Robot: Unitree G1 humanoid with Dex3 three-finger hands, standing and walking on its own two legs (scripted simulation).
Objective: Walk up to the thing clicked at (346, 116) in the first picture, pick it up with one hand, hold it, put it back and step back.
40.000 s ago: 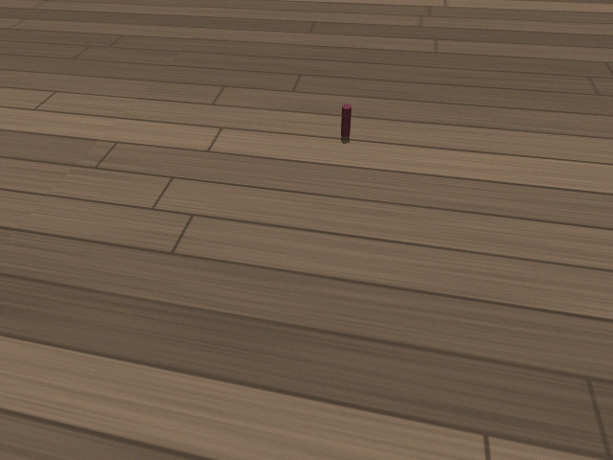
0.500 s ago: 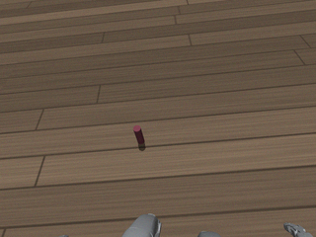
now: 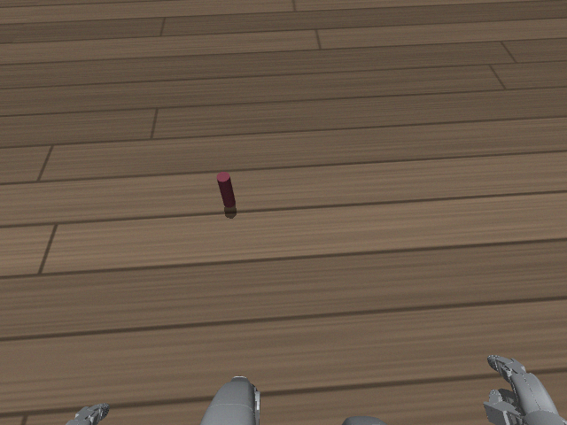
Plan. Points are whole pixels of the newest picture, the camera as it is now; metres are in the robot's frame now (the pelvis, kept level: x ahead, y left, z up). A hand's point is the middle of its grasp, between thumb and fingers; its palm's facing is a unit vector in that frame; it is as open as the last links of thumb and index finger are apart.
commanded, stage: step back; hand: left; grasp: from the side
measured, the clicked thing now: (226, 190) +0.94 +0.30 -0.66
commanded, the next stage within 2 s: stand in 1.22 s
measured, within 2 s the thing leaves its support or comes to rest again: neither
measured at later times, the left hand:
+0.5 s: hand out of the picture -0.06 +0.27 -0.12, palm faces +0.12 -0.91 -0.39, open 7.4 cm
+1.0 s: hand out of the picture -0.03 +0.28 -0.14, palm faces +0.14 -0.91 -0.38, open 7.4 cm
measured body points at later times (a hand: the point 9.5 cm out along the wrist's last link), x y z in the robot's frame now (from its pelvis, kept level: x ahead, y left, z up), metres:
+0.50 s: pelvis -0.09 -0.01 +0.02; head -0.09 -0.01 +0.47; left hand -0.07 +0.32 -0.10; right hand -0.02 -0.31 -0.11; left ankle -0.11 +0.11 -0.71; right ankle -0.06 -0.13 -0.69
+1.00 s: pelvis -0.05 +0.00 +0.01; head -0.03 +0.01 +0.46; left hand -0.04 +0.33 -0.11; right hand +0.07 -0.29 -0.11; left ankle -0.02 +0.14 -0.71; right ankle -0.04 -0.13 -0.71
